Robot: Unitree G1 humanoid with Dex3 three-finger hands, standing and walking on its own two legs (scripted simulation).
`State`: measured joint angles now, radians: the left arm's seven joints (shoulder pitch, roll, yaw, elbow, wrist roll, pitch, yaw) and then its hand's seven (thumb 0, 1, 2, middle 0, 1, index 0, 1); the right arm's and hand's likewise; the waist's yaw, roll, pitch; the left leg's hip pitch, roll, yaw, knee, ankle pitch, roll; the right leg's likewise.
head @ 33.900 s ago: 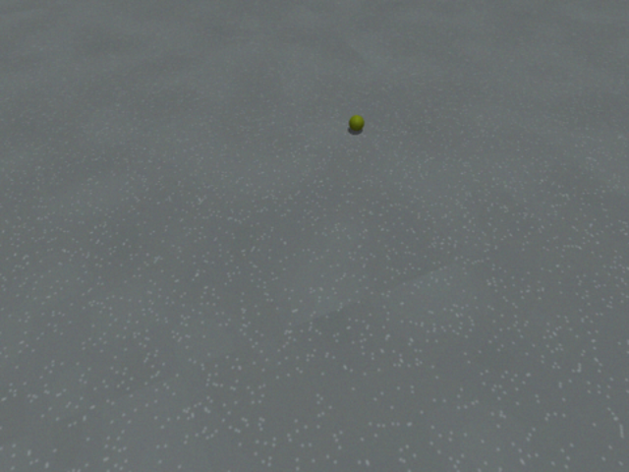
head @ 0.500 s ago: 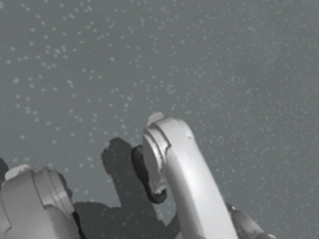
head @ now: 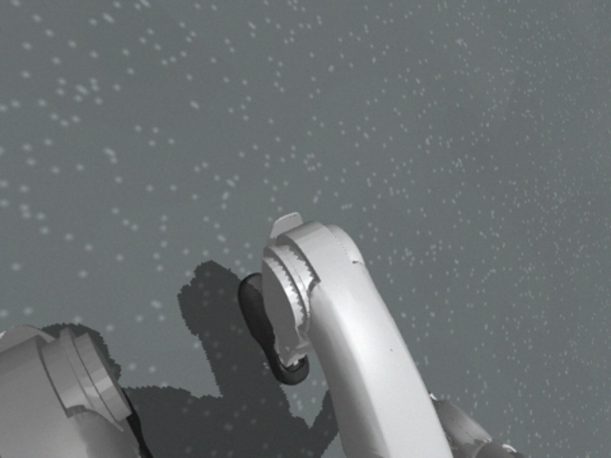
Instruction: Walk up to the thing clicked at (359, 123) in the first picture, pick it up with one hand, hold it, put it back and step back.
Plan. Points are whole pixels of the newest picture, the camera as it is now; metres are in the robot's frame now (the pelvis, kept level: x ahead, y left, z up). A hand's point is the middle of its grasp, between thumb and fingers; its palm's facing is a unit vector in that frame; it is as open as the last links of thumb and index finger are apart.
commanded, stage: rest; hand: left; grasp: from above
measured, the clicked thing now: out of the picture +0.51 +0.32 -0.26
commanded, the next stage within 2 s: open in 0.16 s
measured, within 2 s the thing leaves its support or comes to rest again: rests again in 0.44 s
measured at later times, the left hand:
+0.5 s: hand out of the picture +0.50 +0.32 -0.24, palm faces -0.43 -0.14 -0.89, open 10.7 cm
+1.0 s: hand out of the picture +0.50 +0.32 -0.24, palm faces -0.43 -0.14 -0.89, open 13.8 cm
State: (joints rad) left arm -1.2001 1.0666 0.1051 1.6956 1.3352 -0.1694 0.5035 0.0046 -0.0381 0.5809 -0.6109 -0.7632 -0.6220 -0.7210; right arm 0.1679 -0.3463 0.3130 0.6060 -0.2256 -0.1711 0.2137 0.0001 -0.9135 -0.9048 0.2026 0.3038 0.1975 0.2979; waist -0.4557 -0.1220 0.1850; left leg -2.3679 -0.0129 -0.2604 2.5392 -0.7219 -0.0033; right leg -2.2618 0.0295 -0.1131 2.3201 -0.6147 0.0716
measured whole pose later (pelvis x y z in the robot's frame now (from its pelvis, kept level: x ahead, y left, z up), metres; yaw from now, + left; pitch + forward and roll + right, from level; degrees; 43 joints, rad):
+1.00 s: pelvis +0.00 +0.00 +0.00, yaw -1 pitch +29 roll -17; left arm -1.20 1.12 0.08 1.68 1.30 -0.18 0.49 0.00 -0.46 0.94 -0.12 -1.00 -0.13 -0.99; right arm 0.15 -0.34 0.37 0.60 -0.23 -0.15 0.19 0.00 -0.90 -0.90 0.20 0.30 0.20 0.30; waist -0.46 -0.13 0.21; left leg -2.37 -0.01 -0.28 2.54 -0.71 0.00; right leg -2.26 0.03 -0.13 2.30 -0.60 0.08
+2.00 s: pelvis -0.02 -0.01 +0.04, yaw +5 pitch +33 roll -12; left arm -1.15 0.88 0.00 1.29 1.20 -0.16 0.06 0.00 -0.47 0.98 -0.15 -0.94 -0.14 -0.96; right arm 0.17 -0.36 0.16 0.56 -0.12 0.05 0.10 0.00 -0.91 -0.91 0.20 0.30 0.20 0.30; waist -0.33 0.00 0.03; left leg -2.30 -0.02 -0.18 2.34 -0.63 0.00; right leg -2.21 -0.02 -0.07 2.19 -0.57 0.05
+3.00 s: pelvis +0.00 -0.01 +0.20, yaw +12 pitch +31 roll -6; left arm -0.34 0.47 0.01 0.51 0.45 0.15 0.01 0.01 0.85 0.90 -0.22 -0.32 -0.22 -0.32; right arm 0.08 -0.26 -0.01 0.56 0.02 0.03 0.02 0.01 -0.90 -0.90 0.20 0.30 0.20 0.30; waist -0.08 0.03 -0.20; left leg -1.76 -0.01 -0.09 1.85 -0.64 0.00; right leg -1.71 -0.05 -0.03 1.76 -0.59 0.06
